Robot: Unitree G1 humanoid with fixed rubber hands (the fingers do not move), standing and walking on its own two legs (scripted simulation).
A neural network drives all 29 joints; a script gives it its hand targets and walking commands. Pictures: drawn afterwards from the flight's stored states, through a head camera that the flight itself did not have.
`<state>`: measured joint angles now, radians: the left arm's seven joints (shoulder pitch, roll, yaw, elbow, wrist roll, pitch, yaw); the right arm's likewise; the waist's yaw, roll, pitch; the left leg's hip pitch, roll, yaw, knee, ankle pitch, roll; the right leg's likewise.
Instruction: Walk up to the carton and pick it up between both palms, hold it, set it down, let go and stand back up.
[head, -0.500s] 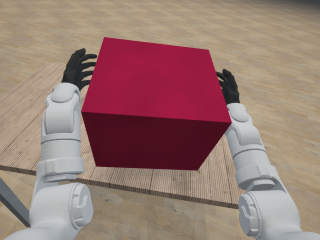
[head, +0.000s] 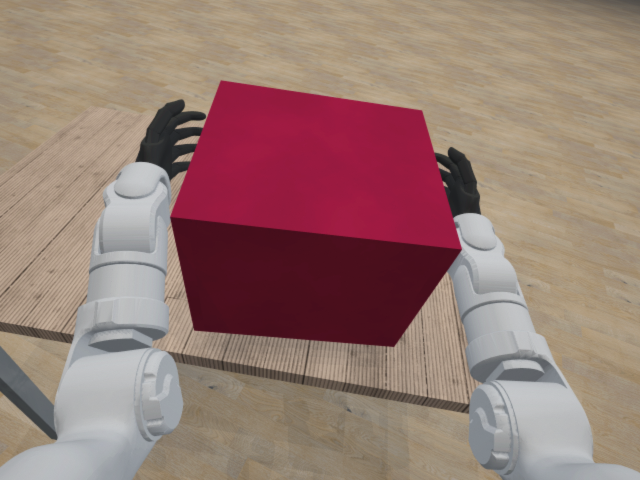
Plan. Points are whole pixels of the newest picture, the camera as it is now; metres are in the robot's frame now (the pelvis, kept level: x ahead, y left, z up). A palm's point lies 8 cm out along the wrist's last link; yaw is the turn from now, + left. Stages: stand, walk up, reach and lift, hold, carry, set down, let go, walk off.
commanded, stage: set down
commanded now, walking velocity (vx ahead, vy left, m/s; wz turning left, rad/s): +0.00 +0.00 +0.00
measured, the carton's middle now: (310, 218) +0.42 +0.00 +0.12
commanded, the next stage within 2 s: none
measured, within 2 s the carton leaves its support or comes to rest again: rests again in 1.90 s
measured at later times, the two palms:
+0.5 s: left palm (166, 176) +0.43 +0.18 +0.18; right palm (451, 226) +0.39 -0.19 +0.15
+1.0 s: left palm (169, 184) +0.45 +0.18 +0.15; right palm (439, 236) +0.40 -0.19 +0.12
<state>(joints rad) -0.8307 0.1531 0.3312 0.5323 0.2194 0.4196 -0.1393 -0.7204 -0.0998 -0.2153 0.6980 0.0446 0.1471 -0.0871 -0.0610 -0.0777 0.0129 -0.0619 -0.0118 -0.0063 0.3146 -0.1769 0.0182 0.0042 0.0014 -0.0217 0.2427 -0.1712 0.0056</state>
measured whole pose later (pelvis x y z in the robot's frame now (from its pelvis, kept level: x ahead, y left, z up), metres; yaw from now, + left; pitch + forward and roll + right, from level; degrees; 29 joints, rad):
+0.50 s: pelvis +0.00 +0.00 +0.00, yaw +0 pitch -1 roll -1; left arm -0.88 0.17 0.36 0.72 0.21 0.30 -0.16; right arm -0.71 -0.04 -0.32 0.72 -0.09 0.10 -0.08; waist -0.05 -0.07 0.01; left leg -0.11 -0.01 0.01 0.30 -0.16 0.02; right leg -0.05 0.00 -0.03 0.24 -0.16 0.00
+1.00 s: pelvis +0.01 +0.00 +0.00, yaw +0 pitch +1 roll -1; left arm -0.90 0.17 0.39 0.80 0.23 0.21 -0.17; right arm -0.70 0.00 -0.41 0.71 -0.17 0.06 -0.05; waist -0.04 -0.04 0.01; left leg -0.17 -0.01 0.02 0.31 -0.17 0.03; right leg -0.11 -0.01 -0.03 0.25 -0.17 0.01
